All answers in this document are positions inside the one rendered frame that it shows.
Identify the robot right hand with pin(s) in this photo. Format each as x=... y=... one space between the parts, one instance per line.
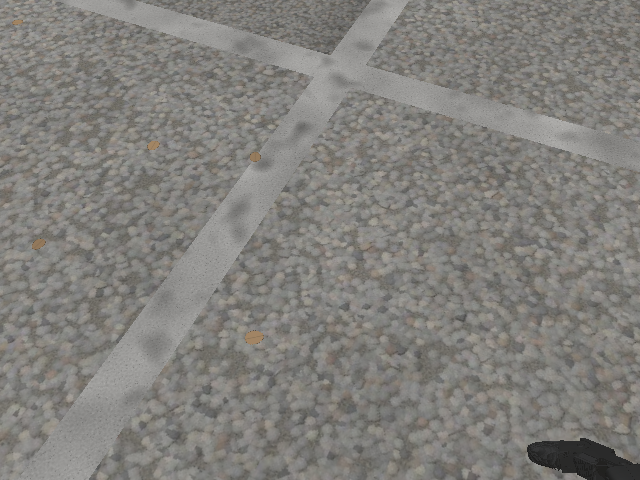
x=587 y=458

